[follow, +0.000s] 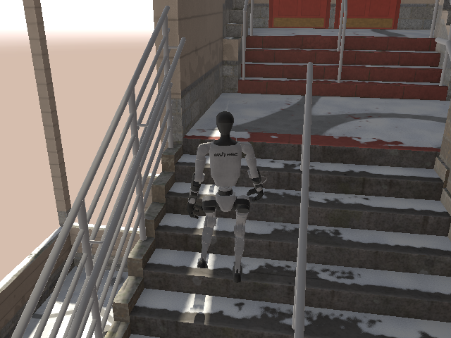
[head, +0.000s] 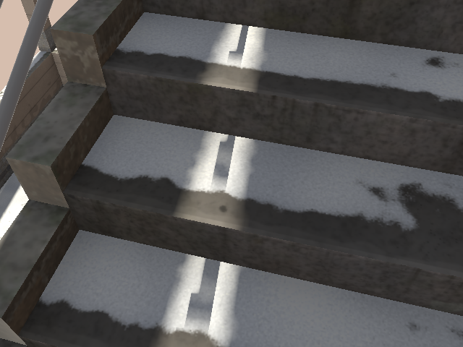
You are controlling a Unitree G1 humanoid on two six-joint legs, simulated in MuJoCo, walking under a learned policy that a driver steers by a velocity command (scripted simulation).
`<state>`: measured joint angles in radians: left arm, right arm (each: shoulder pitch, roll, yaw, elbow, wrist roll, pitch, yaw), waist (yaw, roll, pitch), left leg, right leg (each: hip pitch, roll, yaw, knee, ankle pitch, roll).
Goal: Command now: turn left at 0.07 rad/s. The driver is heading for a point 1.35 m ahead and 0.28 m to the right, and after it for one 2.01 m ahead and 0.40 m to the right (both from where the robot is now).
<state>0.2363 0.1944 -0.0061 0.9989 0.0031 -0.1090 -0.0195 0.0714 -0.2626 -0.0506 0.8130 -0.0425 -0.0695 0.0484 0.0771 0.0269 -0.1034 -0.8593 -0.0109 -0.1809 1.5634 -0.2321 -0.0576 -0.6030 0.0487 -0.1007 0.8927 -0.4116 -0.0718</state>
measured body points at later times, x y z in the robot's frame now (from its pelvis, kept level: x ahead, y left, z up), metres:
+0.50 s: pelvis +0.05 +0.02 +0.03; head +0.08 +0.02 +0.48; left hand +0.26 +0.27 -0.06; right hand +0.24 -0.26 -0.03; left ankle +0.08 +0.15 -0.69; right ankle +0.03 -0.08 -0.68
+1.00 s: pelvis +0.06 -0.03 +0.05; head +0.08 -0.06 +0.49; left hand +0.28 +0.13 -0.05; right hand +0.16 -0.35 -0.04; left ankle +0.10 +0.12 -0.53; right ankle +0.05 -0.10 -0.69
